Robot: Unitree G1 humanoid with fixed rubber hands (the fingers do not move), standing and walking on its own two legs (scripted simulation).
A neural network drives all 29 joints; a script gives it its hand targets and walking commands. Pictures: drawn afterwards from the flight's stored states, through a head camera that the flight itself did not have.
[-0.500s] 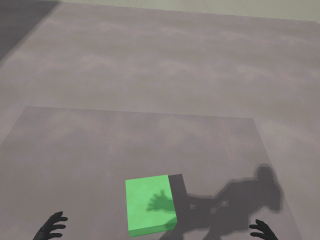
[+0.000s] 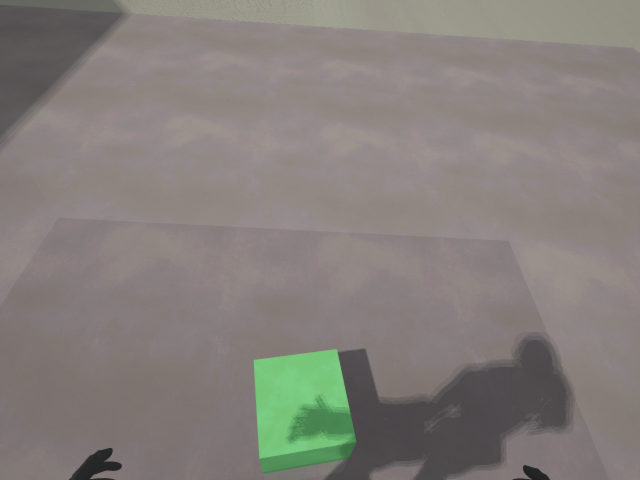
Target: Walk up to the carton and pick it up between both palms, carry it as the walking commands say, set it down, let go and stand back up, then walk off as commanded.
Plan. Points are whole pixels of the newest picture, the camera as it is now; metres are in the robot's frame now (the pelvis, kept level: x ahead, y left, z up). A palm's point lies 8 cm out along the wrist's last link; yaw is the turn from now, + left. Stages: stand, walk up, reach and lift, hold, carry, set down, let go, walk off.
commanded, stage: stand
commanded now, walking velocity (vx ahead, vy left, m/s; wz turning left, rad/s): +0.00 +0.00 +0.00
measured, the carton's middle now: (301, 409) +0.42 +0.02 -0.69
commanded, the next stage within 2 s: walk off in 0.72 s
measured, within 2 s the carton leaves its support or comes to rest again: neither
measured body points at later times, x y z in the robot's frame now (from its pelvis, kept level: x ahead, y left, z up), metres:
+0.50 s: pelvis -0.01 +0.00 +0.00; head -0.01 +0.01 +0.45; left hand +0.09 +0.31 -0.12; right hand +0.09 -0.32 -0.11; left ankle -0.01 +0.11 -0.75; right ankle -0.02 -0.13 -0.75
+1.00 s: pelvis -0.01 -0.01 +0.00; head -0.01 +0.00 +0.45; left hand +0.08 +0.31 -0.12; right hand +0.08 -0.32 -0.12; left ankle -0.01 +0.11 -0.75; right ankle -0.02 -0.13 -0.75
